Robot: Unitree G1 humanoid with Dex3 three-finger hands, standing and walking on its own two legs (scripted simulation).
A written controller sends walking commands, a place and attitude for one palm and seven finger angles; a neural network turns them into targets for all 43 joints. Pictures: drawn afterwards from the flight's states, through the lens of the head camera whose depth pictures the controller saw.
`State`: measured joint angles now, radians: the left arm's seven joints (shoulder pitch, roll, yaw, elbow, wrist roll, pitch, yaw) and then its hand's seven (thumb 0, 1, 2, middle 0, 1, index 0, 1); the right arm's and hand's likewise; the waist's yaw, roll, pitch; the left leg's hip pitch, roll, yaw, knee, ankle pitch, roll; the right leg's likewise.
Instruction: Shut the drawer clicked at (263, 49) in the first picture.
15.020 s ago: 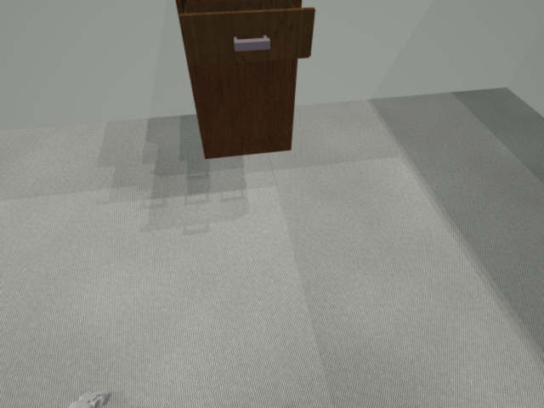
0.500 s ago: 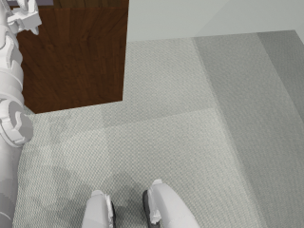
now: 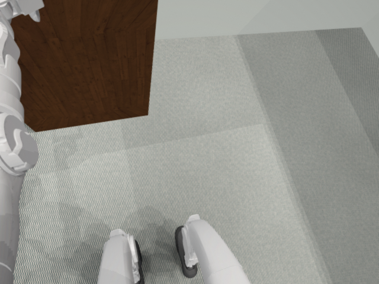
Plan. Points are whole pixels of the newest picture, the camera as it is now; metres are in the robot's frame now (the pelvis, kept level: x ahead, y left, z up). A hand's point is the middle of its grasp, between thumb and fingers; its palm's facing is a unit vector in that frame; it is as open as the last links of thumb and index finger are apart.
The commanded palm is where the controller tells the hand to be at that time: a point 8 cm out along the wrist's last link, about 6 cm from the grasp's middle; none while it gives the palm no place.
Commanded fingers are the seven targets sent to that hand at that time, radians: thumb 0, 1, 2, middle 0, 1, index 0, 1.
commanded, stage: pull the fist back off the drawer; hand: left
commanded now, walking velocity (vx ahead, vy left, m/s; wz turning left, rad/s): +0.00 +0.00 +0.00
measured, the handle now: out of the picture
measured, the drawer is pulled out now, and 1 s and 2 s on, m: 0.00 0.00 0.00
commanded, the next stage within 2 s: draw the hand back to the body in 0.28 s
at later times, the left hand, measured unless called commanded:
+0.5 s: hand out of the picture +0.60 +0.15 +0.11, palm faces +0.08 -1.00 -0.05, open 3.3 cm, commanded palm +0.53 +0.19 +0.12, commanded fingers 0.00 0.90 0.90 -1.40 -1.60 -1.40 -1.60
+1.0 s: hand out of the picture +0.41 +0.18 +0.18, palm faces +0.14 -0.97 -0.20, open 3.3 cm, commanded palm +0.37 +0.24 +0.20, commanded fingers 0.00 0.90 0.90 -1.40 -1.60 -1.40 -1.60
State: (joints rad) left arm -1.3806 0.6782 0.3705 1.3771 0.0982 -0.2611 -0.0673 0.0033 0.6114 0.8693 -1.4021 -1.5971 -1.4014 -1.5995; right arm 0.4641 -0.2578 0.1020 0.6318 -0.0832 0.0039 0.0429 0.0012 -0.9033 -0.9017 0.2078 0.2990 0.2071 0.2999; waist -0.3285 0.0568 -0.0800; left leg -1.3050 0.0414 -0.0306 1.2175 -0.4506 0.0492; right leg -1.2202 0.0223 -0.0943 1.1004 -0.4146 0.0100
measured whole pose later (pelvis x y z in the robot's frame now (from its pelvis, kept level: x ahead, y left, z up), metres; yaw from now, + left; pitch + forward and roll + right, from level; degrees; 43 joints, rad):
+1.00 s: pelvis +0.08 -0.02 +0.09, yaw +2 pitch +6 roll -1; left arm -0.14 0.29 0.15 0.27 -0.11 -0.11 -0.03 0.01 0.90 0.89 -1.40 -1.60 -1.40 -1.60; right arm 0.20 -0.26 0.01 0.54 0.05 0.04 -0.03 0.01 -0.91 -0.90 0.20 0.30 0.20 0.30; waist -0.01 0.05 -0.07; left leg -0.40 0.01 0.02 0.67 -0.38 0.02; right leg -0.37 0.01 -0.02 0.64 -0.38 -0.01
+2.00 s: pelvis +0.05 -0.02 +0.12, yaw +3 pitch -3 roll -1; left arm 0.54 0.33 0.32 -0.46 -0.05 -0.14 0.10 0.01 0.89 0.89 -1.41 -1.60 -1.41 -1.60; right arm 0.18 -0.23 0.03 0.60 -0.01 -0.06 -0.07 0.01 -0.90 -0.90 0.21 0.30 0.21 0.30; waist 0.03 0.07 0.00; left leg -0.14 0.00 0.01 0.43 -0.24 0.02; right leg -0.10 0.01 -0.03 0.36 -0.21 0.00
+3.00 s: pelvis -0.06 -0.01 +0.09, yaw +5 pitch +0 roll -2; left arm 0.60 0.40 0.40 -0.61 0.00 -0.29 0.13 0.01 0.89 0.89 -1.41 -1.60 -1.41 -1.60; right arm 0.19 -0.22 -0.03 0.59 -0.01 -0.07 -0.06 0.01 -0.90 -0.90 0.21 0.30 0.21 0.30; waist -0.02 0.00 0.05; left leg -0.50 -0.02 -0.01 0.68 -0.32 0.03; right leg -0.40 0.04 0.05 0.57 -0.17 0.02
